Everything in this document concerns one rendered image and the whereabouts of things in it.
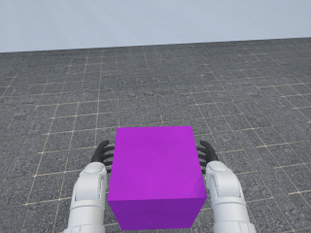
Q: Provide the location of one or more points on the robot left hand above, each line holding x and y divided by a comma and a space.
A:
99, 155

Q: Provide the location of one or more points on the robot right hand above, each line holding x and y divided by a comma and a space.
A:
210, 155

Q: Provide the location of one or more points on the robot left forearm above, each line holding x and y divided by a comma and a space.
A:
88, 201

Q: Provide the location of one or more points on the carton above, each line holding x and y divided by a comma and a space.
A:
156, 180

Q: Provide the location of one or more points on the robot right forearm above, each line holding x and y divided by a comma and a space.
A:
227, 199

